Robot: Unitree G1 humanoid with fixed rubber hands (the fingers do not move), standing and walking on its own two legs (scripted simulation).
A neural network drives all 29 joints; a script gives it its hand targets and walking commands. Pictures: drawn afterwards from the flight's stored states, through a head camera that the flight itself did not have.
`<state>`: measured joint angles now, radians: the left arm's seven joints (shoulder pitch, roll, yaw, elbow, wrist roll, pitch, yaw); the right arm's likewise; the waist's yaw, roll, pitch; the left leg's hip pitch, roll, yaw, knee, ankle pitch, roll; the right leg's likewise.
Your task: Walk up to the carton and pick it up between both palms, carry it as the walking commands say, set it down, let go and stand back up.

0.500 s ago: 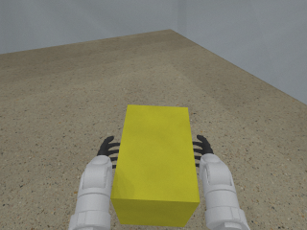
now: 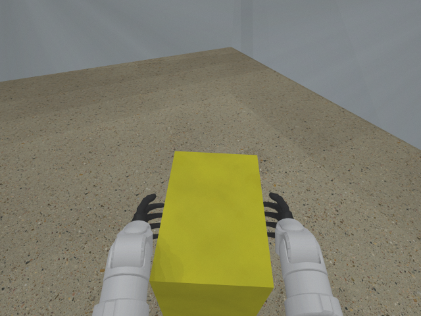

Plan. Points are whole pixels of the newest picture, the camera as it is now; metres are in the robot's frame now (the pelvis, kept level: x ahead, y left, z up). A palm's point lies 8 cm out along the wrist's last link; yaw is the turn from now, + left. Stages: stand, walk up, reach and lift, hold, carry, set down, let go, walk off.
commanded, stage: reach and lift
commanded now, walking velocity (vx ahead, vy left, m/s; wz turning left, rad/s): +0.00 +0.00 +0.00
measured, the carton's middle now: (212, 233) +0.33 +0.00 -0.03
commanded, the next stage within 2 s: hold in 0.12 s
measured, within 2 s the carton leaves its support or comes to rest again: neither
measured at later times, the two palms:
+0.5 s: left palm (140, 232) +0.28 +0.14 +0.05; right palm (285, 229) +0.28 -0.14 +0.05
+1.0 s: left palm (140, 233) +0.28 +0.14 +0.05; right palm (285, 231) +0.28 -0.14 +0.05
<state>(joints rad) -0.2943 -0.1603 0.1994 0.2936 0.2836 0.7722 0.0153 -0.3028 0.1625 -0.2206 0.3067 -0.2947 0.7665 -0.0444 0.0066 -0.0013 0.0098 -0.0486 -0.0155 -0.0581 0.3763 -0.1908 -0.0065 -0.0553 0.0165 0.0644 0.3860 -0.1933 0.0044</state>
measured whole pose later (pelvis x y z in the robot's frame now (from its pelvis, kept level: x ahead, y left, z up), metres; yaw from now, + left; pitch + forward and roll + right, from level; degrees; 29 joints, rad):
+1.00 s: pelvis +0.00 +0.00 +0.00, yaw +0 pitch -8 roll +0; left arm -0.26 -0.15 0.17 0.25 0.27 0.79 0.02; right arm -0.27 0.15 -0.18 0.26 -0.28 0.78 -0.04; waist 0.00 0.00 0.01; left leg -0.05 -0.02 -0.06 0.39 -0.19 0.00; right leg -0.06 0.01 0.07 0.40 -0.20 0.01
